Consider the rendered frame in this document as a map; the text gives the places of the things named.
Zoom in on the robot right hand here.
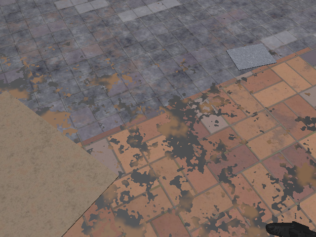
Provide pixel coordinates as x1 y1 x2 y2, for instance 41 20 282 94
266 221 316 237

